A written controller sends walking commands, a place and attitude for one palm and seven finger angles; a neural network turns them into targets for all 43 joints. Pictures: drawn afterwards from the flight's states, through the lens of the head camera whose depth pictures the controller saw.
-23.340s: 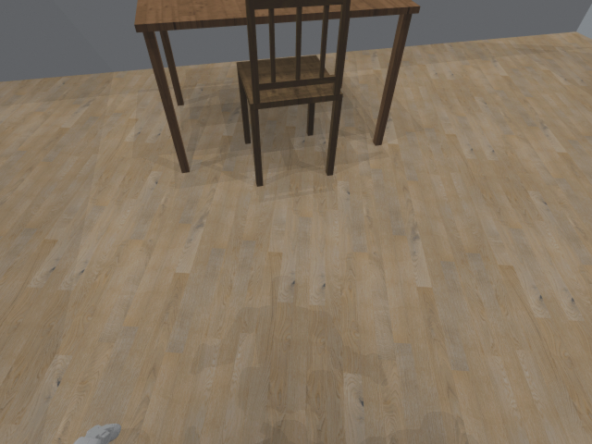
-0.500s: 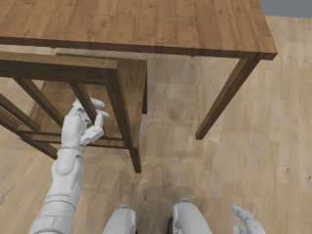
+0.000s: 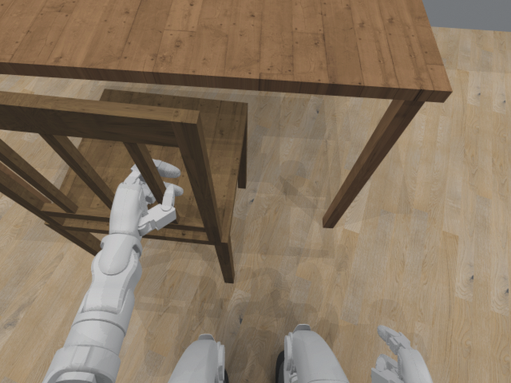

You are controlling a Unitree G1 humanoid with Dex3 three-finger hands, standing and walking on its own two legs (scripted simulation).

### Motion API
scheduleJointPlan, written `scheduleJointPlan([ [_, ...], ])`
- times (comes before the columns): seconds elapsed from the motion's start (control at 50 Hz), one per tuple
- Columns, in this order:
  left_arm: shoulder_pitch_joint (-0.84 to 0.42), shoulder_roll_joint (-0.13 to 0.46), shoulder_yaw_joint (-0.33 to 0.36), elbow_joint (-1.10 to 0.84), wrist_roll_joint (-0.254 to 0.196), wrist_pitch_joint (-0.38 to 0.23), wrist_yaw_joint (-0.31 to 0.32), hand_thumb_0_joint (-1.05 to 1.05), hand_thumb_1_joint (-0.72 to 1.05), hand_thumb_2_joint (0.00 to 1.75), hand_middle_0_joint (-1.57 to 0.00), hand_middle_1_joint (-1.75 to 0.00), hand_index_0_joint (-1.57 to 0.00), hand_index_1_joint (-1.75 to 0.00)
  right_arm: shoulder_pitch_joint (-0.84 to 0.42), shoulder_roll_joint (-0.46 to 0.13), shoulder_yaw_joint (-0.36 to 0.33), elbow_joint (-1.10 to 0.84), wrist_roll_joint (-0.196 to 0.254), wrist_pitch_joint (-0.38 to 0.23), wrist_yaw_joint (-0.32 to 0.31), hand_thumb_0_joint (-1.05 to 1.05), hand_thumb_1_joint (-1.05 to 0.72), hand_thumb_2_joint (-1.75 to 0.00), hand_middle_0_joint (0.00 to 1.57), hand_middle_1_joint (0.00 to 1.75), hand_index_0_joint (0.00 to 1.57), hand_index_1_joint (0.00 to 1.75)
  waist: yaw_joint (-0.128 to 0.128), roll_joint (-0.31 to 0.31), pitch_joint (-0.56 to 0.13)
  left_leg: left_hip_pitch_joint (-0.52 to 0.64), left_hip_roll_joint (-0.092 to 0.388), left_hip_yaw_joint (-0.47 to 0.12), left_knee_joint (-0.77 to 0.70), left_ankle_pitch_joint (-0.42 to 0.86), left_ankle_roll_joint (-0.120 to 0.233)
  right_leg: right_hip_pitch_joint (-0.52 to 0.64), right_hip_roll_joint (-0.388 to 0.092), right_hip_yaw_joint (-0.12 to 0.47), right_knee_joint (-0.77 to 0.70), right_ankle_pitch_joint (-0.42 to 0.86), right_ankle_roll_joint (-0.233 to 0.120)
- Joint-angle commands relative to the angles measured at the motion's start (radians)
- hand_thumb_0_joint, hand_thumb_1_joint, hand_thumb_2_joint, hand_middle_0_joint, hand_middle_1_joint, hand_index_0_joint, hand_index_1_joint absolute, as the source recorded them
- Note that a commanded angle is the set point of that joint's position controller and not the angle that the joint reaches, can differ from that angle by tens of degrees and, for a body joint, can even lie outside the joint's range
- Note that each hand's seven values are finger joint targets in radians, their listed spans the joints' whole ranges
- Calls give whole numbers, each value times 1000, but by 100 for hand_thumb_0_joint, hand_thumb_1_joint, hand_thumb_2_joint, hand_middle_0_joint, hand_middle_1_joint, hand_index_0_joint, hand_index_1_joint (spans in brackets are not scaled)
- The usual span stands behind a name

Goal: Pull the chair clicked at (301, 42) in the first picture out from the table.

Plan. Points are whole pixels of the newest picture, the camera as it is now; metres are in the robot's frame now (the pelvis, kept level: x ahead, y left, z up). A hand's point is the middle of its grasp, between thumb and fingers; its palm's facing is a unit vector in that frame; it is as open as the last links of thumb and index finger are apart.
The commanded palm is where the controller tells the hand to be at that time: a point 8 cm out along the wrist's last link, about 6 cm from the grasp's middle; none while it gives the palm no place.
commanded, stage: step backward, pulling the chair out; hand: left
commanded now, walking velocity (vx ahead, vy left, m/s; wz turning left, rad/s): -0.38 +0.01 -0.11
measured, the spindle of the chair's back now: (94, 182) +0.42 +0.26 +0.00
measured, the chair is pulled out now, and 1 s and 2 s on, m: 0.03 0.15 0.22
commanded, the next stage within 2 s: none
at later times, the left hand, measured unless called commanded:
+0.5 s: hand (174, 222) +0.35 +0.12 +0.01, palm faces +0.01 -1.00 -0.10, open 4.9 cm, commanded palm +0.32 +0.17 +0.01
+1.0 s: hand (189, 283) +0.26 +0.09 +0.01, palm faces -0.03 -0.99 -0.13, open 4.9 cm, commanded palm +0.25 +0.15 +0.01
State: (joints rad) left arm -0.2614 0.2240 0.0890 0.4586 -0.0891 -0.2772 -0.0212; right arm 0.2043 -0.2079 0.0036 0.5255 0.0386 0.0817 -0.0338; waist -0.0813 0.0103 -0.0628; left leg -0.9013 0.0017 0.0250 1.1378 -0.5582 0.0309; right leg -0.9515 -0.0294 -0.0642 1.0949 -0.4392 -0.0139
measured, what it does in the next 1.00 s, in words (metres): rises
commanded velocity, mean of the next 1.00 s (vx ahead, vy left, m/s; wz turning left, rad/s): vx -0.38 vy -0.01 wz -0.05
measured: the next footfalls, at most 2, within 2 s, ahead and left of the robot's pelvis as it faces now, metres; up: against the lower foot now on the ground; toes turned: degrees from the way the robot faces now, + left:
right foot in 1.30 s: -0.01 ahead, -0.12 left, +0.00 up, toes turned -5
left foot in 1.72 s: -0.12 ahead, +0.17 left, +0.00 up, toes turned -5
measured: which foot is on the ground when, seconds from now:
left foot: down 0.00-1.00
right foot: down 0.00-1.00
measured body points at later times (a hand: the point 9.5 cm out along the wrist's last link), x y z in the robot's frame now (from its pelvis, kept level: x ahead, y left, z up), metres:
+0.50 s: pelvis +0.00 +0.00 +0.07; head +0.09 +0.00 +0.51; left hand +0.34 +0.18 +0.02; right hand +0.06 -0.26 -0.05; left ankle -0.01 +0.10 -0.65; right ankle +0.03 -0.11 -0.65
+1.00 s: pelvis -0.07 +0.00 +0.07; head -0.02 -0.02 +0.52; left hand +0.26 +0.15 +0.02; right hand +0.02 -0.27 -0.06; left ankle -0.01 +0.10 -0.65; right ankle +0.03 -0.11 -0.65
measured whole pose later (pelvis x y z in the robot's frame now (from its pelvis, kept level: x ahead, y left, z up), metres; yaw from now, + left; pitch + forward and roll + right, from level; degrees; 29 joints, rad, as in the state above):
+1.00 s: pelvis -0.07 +0.00 +0.07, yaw -3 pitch +3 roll +1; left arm -0.32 0.11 -0.02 0.97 -0.08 -0.29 0.10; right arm 0.24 -0.24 0.00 0.68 0.05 0.06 -0.11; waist -0.05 0.02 0.06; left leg -0.45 0.01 0.07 0.66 -0.35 0.00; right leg -0.49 0.00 -0.03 0.56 -0.12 -0.02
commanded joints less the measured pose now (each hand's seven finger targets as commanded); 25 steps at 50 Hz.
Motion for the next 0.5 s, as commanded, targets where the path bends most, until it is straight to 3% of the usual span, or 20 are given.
scheduleJointPlan([
  [0.0, -121, 118, -9, -122, 42, 53, 89, 0, 90, 90, -50, -145, -50, -145, 77, -142, -37, -119, 20, 8, -66, 0, -90, -90, 20, 30, 20, 30, 17, 57, -429, 325, 57, -69, -393, 376, -4, 520, -62, 100, -307, 445, -6],
  [0.02, -121, 100, -26, -54, 48, 71, 99, 0, 90, 90, -50, -145, -50, -145, 90, -147, -34, -98, 16, 14, -73, 0, -90, -90, 20, 30, 20, 30, 11, 9, -382, 327, 70, -72, -410, 418, 0, 546, -63, 93, -321, 506, 1],
  [0.06, -193, 102, -34, 12, 58, 81, 113, 0, 90, 90, -50, -145, -50, -145, 109, -158, -36, -73, 11, 19, -85, 0, -90, -90, 20, 30, 20, 30, 3, -22, -377, 402, 96, -73, -447, 561, -5, 596, -72, 96, -355, 659, 9],
  [0.1, -265, 98, -43, 54, 56, 66, 111, 0, 90, 90, -50, -145, -50, -145, 119, -163, -42, -53, 4, 19, -94, 0, -90, -90, 20, 30, 20, 30, 1, 17, -358, 481, 129, -80, -481, 705, -11, 596, -75, 94, -383, 725, 16],
  [0.14, -294, 107, -40, 105, 67, 50, 111, 0, 90, 90, -50, -145, -50, -145, 126, -167, -48, -31, -7, 15, -99, 0, -90, -90, 20, 30, 20, 30, 5, 95, -343, 562, 159, -94, -504, 855, -10, 582, -64, 91, -400, 717, 17],
  [0.22, -286, 68, -60, 180, 72, 22, 100, 0, 90, 90, -50, -145, -50, -145, 115, -157, -55, -6, -17, 13, -85, 0, -90, -90, 20, 30, 20, 30, 17, 208, -309, 686, 204, -122, -546, 981, -5, 559, -34, 79, -425, 453, 8],
  [0.28, -252, 69, -49, 187, 75, 1, 98, 0, 90, 90, -50, -145, -50, -145, 95, -153, -60, -5, -29, 7, -71, 0, -90, -90, 20, 30, 20, 30, 31, 261, -297, 759, 230, -133, -573, 1065, -1, 555, -19, 70, -429, 345, 2],
  [0.32, -238, 74, -40, 179, 75, -11, 95, 0, 90, 90, -50, -145, -50, -145, 78, -152, -59, -7, -38, 4, -63, 0, -90, -90, 20, 30, 20, 30, 40, 269, -276, 749, 243, -130, -588, 1054, 2, 577, -19, 72, -437, 345, -2],
  [0.36, -193, 83, -23, 178, 73, -15, 92, 0, 90, 90, -50, -145, -50, -145, 74, -154, -59, -12, -39, 2, -60, 0, -90, -90, 20, 30, 20, 30, 44, 213, -271, 742, 244, -123, -580, 1067, 0, 620, -23, 78, -464, 437, -3],
  [0.42, -185, 94, -15, 164, 65, -19, 96, 0, 90, 90, -50, -145, -50, -145, 74, -157, -63, -19, -26, 1, -67, 0, -90, -90, 20, 30, 20, 30, 36, 114, -290, 667, 214, -87, -557, 893, -23, 712, -60, 111, -502, 686, -18],
  [0.48, -187, 104, -16, 181, 61, -20, 109, 0, 90, 90, -50, -145, -50, -145, 86, -153, -67, -7, -19, 0, -81, 0, -90, -90, 20, 30, 20, 30, 24, 55, -342, 619, 160, -46, -525, 681, -53, 767, -139, 181, -509, 889, -49],
])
